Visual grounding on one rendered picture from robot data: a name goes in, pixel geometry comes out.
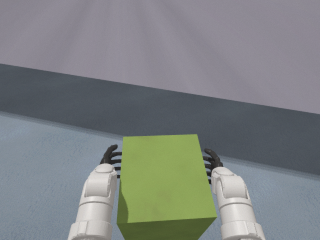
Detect right robot forearm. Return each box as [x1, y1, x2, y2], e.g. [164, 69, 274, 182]
[211, 167, 266, 240]

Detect right robot hand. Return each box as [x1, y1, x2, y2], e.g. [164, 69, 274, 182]
[202, 148, 223, 184]

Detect left robot hand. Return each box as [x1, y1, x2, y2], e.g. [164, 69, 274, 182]
[99, 144, 122, 179]

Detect left robot forearm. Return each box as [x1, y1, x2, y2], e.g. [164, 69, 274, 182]
[67, 163, 117, 240]

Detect carton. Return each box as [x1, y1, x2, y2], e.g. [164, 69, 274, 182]
[116, 134, 217, 240]

